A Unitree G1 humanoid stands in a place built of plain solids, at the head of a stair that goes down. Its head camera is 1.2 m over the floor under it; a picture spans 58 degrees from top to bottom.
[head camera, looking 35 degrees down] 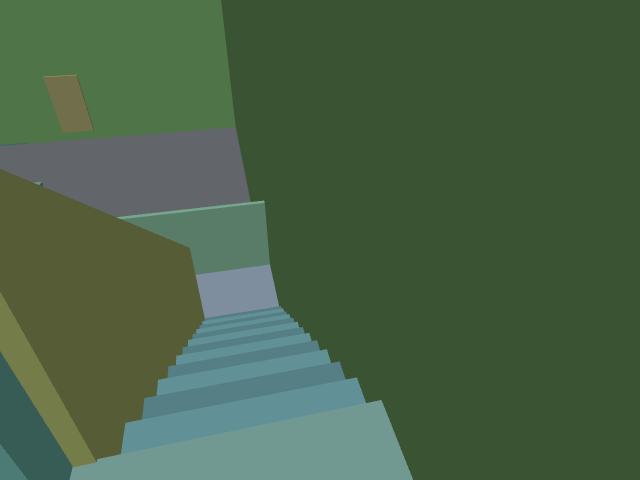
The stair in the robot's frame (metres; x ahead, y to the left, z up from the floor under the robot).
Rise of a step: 0.18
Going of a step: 0.24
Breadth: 0.84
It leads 13 degrees to the left of straight ahead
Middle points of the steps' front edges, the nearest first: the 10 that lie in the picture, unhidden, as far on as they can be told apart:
0.74 0.22 0.00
0.97 0.27 -0.18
1.20 0.32 -0.37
1.42 0.37 -0.55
1.65 0.43 -0.74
1.88 0.48 -0.92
2.11 0.53 -1.11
2.34 0.59 -1.29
2.57 0.64 -1.48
2.80 0.69 -1.66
